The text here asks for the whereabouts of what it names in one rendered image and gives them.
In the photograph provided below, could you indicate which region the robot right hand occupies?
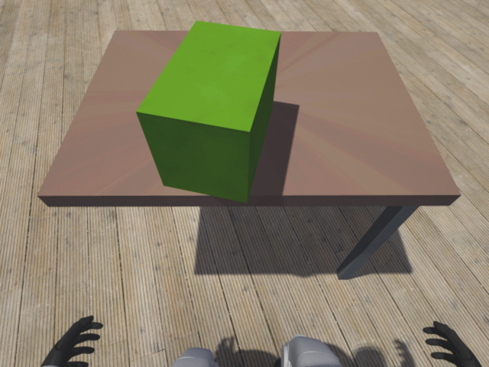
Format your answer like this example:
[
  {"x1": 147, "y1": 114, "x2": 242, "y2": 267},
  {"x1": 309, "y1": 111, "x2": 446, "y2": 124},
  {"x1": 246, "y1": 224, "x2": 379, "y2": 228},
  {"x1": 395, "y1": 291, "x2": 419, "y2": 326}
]
[{"x1": 423, "y1": 321, "x2": 482, "y2": 367}]

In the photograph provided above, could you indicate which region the robot right thigh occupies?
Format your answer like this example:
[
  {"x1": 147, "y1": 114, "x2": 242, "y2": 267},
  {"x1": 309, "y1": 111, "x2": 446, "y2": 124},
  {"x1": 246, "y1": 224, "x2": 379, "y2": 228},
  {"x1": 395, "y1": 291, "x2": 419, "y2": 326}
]
[{"x1": 281, "y1": 336, "x2": 343, "y2": 367}]

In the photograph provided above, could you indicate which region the table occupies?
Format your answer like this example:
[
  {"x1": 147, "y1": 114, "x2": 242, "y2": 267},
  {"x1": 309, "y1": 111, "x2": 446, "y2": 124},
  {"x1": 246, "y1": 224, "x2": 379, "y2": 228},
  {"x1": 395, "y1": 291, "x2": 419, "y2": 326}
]
[{"x1": 37, "y1": 31, "x2": 461, "y2": 280}]

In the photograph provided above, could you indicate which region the robot thigh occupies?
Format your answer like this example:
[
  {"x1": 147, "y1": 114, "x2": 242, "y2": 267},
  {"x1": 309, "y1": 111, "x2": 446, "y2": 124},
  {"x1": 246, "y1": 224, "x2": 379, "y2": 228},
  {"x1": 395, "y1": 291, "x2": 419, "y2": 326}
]
[
  {"x1": 281, "y1": 336, "x2": 343, "y2": 367},
  {"x1": 171, "y1": 347, "x2": 218, "y2": 367}
]

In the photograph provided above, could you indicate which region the carton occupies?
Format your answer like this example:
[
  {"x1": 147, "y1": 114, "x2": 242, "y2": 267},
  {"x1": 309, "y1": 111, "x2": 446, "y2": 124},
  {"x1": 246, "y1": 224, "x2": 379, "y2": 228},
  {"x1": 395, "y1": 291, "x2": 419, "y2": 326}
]
[{"x1": 136, "y1": 21, "x2": 281, "y2": 203}]

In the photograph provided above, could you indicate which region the robot left hand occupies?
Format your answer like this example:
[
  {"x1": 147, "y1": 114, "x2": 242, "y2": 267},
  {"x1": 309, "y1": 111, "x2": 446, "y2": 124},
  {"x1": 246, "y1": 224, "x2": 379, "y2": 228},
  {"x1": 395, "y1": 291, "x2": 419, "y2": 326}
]
[{"x1": 40, "y1": 315, "x2": 103, "y2": 367}]

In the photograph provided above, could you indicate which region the robot left thigh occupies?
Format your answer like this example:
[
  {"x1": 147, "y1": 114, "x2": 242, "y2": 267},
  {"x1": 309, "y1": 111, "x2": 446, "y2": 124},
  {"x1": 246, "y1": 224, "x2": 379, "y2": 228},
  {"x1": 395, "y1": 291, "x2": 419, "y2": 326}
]
[{"x1": 171, "y1": 347, "x2": 218, "y2": 367}]

